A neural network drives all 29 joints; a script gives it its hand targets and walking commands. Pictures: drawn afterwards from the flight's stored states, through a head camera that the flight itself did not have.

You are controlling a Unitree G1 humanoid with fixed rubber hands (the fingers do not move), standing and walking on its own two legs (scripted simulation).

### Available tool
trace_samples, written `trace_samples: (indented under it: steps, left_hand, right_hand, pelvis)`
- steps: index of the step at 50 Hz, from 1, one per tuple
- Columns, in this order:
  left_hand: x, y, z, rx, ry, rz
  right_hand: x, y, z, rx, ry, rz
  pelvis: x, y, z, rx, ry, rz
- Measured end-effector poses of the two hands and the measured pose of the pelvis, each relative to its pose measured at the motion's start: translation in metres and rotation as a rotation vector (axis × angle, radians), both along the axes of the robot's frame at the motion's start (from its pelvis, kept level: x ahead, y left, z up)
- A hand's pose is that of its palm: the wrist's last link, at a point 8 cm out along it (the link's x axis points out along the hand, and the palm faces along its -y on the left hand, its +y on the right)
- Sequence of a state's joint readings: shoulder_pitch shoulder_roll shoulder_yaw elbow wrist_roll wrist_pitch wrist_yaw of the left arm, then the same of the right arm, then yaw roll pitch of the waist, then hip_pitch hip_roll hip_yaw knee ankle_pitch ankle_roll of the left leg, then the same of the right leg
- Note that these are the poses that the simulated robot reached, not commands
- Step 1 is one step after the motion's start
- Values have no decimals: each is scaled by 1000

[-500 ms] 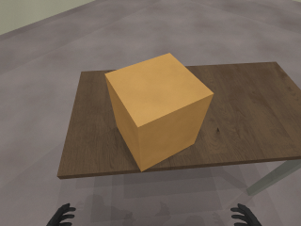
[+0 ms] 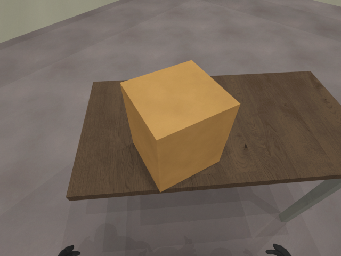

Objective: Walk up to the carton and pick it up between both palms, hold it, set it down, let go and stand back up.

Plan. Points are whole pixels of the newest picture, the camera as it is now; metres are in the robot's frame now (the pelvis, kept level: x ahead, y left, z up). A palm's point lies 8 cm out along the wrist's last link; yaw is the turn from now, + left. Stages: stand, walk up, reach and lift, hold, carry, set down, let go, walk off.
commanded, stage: stand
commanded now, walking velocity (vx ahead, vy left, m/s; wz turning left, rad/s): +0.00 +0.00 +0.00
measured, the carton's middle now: (175, 127) +0.44 +0.00 +0.03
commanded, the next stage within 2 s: walk up in 0.96 s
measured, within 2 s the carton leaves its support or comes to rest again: neither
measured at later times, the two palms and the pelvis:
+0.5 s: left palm out of the picture +0.05 +0.30 -0.11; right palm out of the picture +0.06 -0.27 -0.11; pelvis -0.02 +0.00 +0.01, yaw +0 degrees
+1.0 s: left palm out of the picture +0.03 +0.30 -0.11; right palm out of the picture +0.04 -0.27 -0.11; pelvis -0.03 +0.00 +0.01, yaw +0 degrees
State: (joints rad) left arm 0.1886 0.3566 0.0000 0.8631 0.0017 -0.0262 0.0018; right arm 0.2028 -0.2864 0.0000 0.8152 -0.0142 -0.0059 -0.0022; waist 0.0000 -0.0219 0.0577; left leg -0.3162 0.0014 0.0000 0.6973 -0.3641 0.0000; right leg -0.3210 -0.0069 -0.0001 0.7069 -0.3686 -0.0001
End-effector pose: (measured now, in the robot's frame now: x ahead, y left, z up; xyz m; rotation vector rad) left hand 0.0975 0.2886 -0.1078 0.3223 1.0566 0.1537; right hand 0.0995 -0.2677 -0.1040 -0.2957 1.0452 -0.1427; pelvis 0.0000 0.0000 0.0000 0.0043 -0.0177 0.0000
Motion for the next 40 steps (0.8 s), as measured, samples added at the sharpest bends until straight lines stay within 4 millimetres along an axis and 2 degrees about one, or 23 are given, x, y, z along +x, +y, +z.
trace_samples:
  steps: [22, 40]
  left_hand:
    - [-41, 8, -6, 1, 96, 35]
    - [-65, 13, -7, 0, 160, 55]
  right_hand:
    - [-39, -1, -5, -6, 92, -30]
    - [-56, -1, -3, -9, 139, -43]
  pelvis:
    - [-16, 3, 4, -4, -6, 0]
    - [-23, 6, 10, -8, -1, 0]
